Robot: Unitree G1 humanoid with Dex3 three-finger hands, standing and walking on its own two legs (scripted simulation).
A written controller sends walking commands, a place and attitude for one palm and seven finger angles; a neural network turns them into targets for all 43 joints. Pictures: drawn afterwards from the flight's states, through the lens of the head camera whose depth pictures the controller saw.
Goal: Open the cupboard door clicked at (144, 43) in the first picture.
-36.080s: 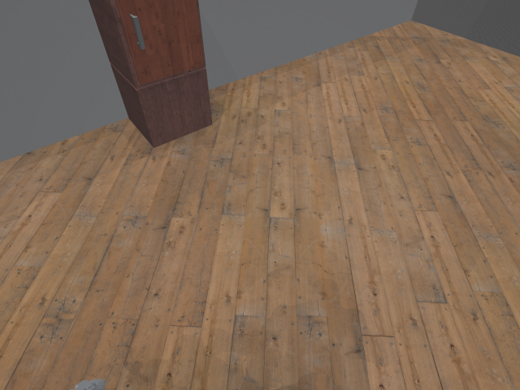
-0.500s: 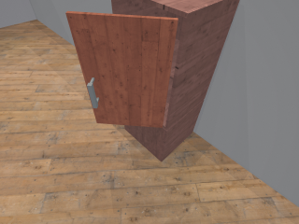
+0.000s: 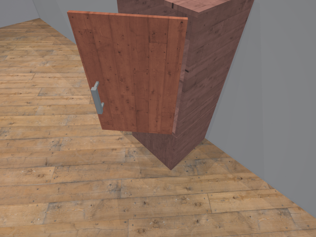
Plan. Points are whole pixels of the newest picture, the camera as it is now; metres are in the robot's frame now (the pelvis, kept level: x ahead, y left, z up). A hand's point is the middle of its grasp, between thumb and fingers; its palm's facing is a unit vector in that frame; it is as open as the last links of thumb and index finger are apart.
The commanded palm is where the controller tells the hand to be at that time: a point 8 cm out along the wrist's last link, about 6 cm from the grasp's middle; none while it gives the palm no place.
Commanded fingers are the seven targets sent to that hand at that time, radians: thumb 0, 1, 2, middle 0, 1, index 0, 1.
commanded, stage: shuffle to correct the standing spot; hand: left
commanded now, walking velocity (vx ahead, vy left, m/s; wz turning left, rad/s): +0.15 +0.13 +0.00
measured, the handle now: (98, 98) +0.65 +0.30 -0.09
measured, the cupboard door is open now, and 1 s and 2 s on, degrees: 42 42 42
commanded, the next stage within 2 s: come to a stop and stand still in 0.64 s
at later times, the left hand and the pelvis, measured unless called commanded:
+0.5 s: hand out of the picture +0.10 +0.21 -0.18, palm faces +0.05 -0.97 -0.22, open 7.3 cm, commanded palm none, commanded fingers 0.00 0.90 0.90 -0.20 -0.30 -0.20 -0.30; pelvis +0.07 +0.03 -0.01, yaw +0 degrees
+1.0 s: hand out of the picture +0.15 +0.28 -0.19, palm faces +0.09 -0.97 -0.21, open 7.4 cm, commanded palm none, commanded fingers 0.00 0.90 0.90 -0.20 -0.30 -0.20 -0.30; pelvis +0.15 +0.10 -0.01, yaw +2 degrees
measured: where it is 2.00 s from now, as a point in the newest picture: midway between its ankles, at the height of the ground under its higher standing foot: outside the picture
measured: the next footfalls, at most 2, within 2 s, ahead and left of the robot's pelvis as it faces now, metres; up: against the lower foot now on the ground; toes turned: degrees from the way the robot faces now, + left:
right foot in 0.50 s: +0.13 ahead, -0.08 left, +0.00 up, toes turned -7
left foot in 0.80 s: +0.22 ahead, +0.22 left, +0.00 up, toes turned +9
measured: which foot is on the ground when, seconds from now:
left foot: down 0.00-0.50, up 0.52-0.78, down 0.80-1.00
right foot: down 0.00-0.26, up 0.28-0.48, down 0.50-0.80, up 0.82-1.00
